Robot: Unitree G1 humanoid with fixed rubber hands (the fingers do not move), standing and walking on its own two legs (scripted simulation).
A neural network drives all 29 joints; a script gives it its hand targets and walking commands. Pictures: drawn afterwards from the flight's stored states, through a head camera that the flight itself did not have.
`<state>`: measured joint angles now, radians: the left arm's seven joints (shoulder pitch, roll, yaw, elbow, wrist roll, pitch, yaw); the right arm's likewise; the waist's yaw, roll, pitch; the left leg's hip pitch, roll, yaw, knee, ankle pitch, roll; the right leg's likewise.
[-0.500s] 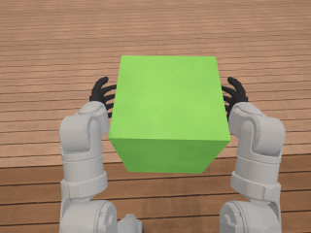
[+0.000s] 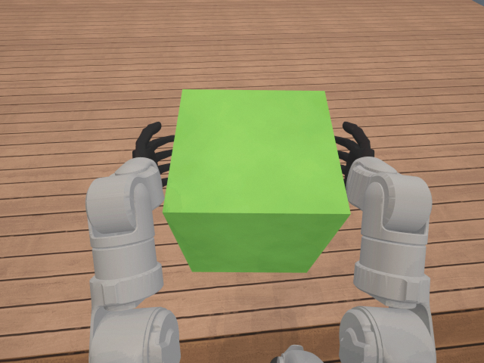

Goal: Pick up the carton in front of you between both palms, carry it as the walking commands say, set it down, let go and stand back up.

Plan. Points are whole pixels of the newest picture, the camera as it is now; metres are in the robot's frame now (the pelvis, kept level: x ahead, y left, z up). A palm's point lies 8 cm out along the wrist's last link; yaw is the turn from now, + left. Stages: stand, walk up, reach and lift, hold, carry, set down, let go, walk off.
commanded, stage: carry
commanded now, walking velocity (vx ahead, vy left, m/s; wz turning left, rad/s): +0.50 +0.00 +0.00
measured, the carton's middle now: (251, 191) +0.37 -0.01 +0.10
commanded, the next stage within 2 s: none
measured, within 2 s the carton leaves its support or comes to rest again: neither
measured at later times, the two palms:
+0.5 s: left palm (172, 60) +0.65 +0.14 +0.19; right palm (318, 61) +0.65 -0.16 +0.19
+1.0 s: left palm (191, 33) +0.92 +0.13 +0.14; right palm (297, 35) +0.91 -0.16 +0.14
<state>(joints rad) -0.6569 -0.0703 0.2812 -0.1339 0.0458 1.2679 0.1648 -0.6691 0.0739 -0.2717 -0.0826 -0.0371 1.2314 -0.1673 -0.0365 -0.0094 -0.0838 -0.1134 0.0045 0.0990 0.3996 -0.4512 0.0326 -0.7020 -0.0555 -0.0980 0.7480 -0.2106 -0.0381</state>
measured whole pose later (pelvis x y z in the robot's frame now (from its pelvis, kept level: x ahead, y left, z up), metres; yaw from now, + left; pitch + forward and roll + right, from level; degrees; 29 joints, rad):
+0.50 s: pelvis +0.30 +0.00 +0.02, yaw -1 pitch +5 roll +0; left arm -0.64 -0.08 0.25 -0.14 0.04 1.24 0.17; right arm -0.65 0.06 -0.27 -0.15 -0.04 1.25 -0.16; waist 0.02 0.00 -0.07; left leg -0.62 0.04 0.13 0.63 -0.17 0.05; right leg -0.10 -0.01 -0.10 0.43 -0.48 -0.01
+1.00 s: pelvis +0.61 -0.01 +0.03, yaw -1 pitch +5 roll -1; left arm -0.34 -0.15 0.22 -0.21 0.07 1.14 0.12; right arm -0.34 0.17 -0.23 -0.19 -0.07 1.12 -0.13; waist 0.00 0.00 -0.11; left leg 0.00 0.02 0.11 0.36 -0.42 0.01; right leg -0.50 -0.03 -0.18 0.43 -0.04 -0.01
